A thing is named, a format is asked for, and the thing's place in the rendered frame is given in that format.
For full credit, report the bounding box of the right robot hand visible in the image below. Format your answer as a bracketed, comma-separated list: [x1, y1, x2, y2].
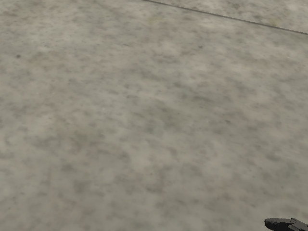
[264, 218, 308, 231]

